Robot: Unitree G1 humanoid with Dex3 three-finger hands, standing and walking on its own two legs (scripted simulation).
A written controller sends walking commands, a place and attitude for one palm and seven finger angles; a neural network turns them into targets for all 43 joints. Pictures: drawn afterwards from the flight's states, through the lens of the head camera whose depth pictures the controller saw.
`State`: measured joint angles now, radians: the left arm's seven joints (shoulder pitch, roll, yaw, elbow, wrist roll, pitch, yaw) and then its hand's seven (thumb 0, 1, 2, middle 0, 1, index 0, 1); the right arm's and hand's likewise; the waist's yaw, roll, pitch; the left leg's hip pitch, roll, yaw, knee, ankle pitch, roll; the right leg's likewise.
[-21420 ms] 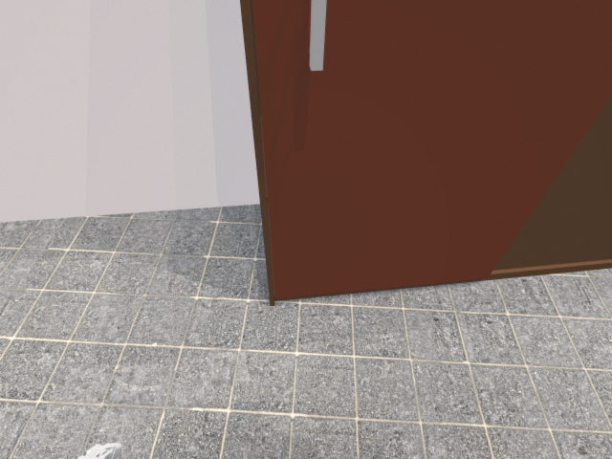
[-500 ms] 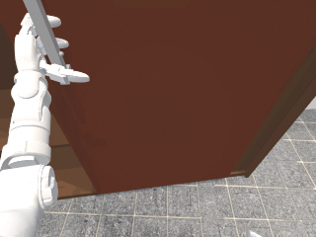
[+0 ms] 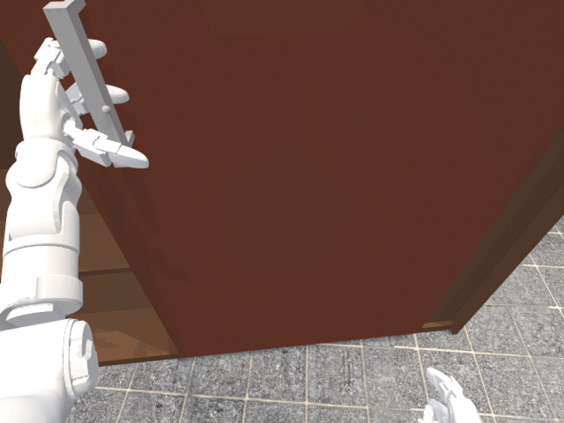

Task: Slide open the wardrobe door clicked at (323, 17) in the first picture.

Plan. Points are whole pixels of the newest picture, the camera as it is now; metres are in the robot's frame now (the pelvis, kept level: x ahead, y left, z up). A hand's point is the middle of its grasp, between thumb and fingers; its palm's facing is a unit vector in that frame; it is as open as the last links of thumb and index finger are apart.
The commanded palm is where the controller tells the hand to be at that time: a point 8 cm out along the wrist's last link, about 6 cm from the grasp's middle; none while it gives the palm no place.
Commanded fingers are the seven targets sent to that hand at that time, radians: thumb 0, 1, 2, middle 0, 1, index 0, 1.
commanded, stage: slip the hand off the handle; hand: left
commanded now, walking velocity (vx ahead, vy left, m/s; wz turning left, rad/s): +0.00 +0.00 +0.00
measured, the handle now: (102, 88) +0.45 +0.25 +0.27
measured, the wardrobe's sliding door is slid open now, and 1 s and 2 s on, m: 0.66 0.63 0.63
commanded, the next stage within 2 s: draw the hand back to the body in 1.08 s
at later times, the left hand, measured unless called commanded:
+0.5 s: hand (42, 127) +0.38 +0.30 +0.25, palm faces +0.34 -0.93 -0.12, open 14.7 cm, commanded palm +0.33 +0.34 +0.25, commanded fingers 0.00 -0.55 0.20 -0.25 -1.15 -0.25 -1.15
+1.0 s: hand (2, 179) +0.29 +0.30 +0.25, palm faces +0.30 -0.95 -0.09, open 14.7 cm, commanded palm +0.25 +0.33 +0.25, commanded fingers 0.00 -0.55 0.20 -0.25 -1.15 -0.25 -1.15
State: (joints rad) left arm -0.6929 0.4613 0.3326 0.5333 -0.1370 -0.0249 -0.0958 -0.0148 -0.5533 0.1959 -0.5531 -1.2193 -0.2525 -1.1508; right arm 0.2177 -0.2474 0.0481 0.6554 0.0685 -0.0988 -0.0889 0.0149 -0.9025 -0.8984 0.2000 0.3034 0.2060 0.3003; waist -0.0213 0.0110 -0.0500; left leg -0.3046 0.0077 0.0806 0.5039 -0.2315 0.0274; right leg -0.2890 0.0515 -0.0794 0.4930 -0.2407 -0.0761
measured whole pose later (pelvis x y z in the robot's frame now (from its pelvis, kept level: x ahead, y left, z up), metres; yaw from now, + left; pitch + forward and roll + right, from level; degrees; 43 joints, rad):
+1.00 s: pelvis +0.02 +0.03 +0.00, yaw +2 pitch -2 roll -1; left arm -0.19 0.39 0.40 -0.12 -0.25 0.14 -0.13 -0.01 -0.55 0.20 -0.25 -1.16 -0.25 -1.15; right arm 0.15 -0.23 0.08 0.61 0.07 -0.12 -0.09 0.02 -0.90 -0.90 0.20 0.30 0.21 0.30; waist 0.08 0.03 -0.05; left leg -0.20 -0.03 0.06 0.50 -0.26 0.06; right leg -0.17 0.02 -0.09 0.47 -0.27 -0.04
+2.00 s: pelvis -0.01 +0.01 +0.01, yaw +2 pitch -7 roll -1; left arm 0.25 0.35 0.35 -0.30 -0.13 -0.06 0.10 -0.01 -0.13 0.40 -0.24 -0.91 -0.24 -0.90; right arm 0.21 -0.24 0.04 0.71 0.02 -0.13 -0.06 0.02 -0.90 -0.90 0.20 0.30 0.21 0.30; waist 0.08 0.07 0.03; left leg -0.13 -0.01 0.04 0.43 -0.19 0.04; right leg -0.08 0.04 -0.11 0.38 -0.19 -0.06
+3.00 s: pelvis +0.01 +0.03 +0.01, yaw +1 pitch -4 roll -1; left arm 0.45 0.36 0.37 -0.38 -0.09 -0.12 0.10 0.01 0.89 0.90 -0.21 -0.31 -0.21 -0.30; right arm 0.20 -0.23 0.02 0.63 0.01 -0.06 -0.06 0.02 -0.90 -0.90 0.20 0.30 0.21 0.30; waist 0.06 0.06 -0.01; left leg -0.14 -0.02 0.06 0.43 -0.22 0.06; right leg -0.09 0.04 -0.09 0.35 -0.20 -0.04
